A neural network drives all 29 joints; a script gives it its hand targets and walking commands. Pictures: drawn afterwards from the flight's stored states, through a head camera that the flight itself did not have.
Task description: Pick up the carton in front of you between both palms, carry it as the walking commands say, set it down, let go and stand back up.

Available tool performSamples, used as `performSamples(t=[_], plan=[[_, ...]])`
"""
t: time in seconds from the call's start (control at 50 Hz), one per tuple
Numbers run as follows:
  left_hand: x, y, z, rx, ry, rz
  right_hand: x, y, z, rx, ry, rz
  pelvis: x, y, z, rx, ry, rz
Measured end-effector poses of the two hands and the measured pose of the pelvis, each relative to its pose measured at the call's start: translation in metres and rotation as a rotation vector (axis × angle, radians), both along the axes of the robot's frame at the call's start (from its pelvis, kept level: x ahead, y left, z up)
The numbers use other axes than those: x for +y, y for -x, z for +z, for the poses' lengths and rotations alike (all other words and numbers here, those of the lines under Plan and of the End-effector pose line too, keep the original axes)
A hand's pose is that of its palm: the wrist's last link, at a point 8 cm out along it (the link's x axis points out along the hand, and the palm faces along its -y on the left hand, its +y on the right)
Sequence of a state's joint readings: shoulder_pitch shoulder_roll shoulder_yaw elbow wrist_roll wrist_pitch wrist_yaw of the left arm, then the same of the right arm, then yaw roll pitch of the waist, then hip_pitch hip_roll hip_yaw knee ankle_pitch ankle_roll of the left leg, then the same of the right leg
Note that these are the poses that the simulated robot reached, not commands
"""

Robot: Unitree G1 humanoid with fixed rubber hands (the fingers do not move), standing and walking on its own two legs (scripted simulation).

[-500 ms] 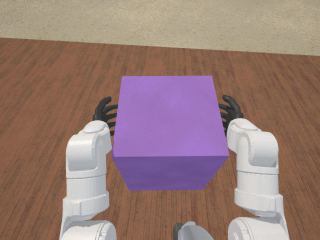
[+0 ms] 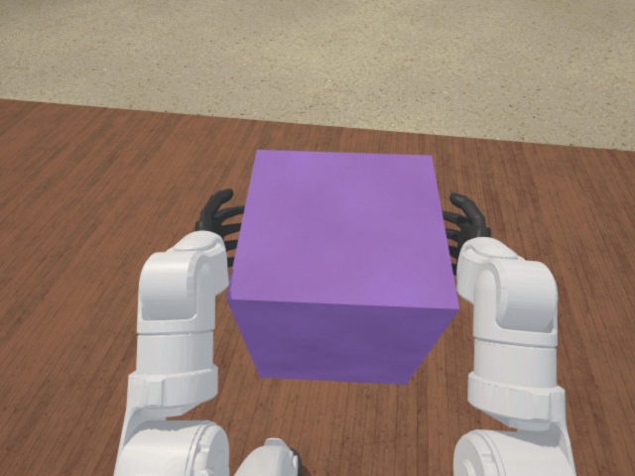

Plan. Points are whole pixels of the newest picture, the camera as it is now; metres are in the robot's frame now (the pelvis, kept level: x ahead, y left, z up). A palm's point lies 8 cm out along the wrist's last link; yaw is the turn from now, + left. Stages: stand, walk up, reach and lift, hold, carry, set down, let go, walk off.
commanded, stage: carry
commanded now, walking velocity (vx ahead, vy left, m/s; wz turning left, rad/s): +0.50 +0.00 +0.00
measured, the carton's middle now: (337, 276) +0.37 +0.02 +0.04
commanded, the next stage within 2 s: none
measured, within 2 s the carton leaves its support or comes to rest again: neither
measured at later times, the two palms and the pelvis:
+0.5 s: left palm (267, 110) +0.67 +0.15 +0.08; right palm (446, 113) +0.66 -0.15 +0.09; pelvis +0.31 +0.02 -0.02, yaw +0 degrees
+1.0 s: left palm (285, 41) +0.95 +0.16 +0.07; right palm (421, 41) +0.97 -0.14 +0.06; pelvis +0.61 +0.00 -0.05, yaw +0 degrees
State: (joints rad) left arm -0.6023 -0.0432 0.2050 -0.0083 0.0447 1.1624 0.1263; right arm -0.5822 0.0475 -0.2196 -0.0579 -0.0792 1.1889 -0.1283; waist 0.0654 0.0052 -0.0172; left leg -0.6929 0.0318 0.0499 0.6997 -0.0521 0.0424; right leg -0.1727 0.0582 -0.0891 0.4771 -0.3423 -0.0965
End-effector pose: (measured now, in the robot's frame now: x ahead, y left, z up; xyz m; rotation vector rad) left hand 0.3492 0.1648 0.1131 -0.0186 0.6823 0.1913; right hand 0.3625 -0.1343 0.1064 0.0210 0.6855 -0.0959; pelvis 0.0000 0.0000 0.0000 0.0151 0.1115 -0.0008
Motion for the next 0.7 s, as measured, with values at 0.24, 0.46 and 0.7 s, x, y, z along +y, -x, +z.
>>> performSamples(t=[0.24, 0.46, 0.7], plan=[[0.004, -0.161, -0.057, 0.110, 0.011, -0.113, 0.004, -0.132, -0.048, 0.111, 0.062, -0.067, 0.030, -0.157, -0.028, -0.028, 0.028, -0.009], [-0.008, -0.290, -0.034, 0.000, 0.034, -0.100, -0.008, -0.264, -0.019, 0.001, 0.040, -0.094, 0.024, -0.280, -0.019, -0.004, 0.035, 0.002], [-0.022, -0.438, -0.055, 0.051, -0.029, -0.041, -0.022, -0.436, -0.052, 0.049, 0.027, 0.008, -0.009, -0.443, -0.057, -0.033, 0.009, 0.010]])
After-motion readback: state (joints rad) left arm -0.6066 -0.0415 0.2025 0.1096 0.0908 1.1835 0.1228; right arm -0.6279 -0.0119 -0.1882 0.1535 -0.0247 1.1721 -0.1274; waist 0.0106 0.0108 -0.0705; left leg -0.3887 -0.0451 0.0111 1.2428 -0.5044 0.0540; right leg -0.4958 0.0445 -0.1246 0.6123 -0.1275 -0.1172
